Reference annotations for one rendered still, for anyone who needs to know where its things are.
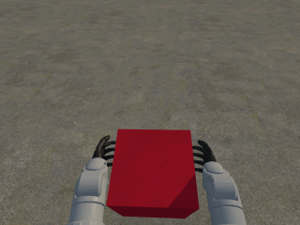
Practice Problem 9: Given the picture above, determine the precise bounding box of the carton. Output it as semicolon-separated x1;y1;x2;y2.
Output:
106;128;200;218

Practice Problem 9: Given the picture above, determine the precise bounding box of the robot left hand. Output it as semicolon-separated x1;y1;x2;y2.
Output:
92;135;116;167

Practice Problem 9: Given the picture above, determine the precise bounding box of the robot right forearm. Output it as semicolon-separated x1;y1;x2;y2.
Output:
202;161;247;225

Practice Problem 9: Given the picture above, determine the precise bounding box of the robot right hand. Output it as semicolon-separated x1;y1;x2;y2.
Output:
192;140;217;173

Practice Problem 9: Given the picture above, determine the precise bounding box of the robot left forearm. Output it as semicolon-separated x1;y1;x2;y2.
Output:
67;157;109;225

